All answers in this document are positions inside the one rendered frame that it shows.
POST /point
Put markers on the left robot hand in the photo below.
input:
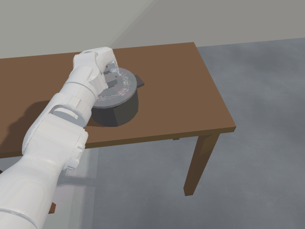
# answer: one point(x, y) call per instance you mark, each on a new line
point(110, 60)

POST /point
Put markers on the lid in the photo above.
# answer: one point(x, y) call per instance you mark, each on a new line
point(119, 93)

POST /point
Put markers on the robot left upper arm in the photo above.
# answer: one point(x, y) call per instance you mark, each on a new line
point(27, 188)

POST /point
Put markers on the table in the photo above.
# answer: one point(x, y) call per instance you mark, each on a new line
point(179, 99)

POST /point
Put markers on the knob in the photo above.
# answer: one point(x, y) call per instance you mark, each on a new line
point(110, 78)

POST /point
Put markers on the left robot forearm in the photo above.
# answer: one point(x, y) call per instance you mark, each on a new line
point(78, 95)

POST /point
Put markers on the pot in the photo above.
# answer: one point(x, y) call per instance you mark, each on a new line
point(118, 115)

